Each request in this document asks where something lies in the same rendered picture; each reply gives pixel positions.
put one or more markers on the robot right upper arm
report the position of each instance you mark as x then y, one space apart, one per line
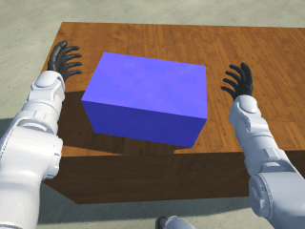
279 197

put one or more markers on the carton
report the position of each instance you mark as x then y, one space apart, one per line
147 99

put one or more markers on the left robot hand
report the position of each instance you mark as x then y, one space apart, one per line
58 59

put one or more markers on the right robot hand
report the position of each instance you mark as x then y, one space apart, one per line
244 85

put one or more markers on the robot left upper arm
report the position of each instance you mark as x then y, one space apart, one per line
30 157

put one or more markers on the robot right foot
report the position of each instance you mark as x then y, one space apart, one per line
161 222

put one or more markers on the robot right forearm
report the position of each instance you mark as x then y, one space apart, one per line
261 153

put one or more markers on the robot right thigh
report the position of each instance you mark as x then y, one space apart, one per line
178 224

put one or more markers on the robot left forearm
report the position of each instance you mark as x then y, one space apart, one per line
42 108

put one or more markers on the pedestal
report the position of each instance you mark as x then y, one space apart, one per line
97 168

